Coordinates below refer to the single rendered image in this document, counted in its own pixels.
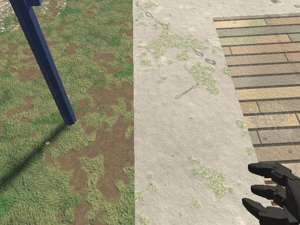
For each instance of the robot right hand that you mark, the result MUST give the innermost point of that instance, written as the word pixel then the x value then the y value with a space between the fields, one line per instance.
pixel 285 194

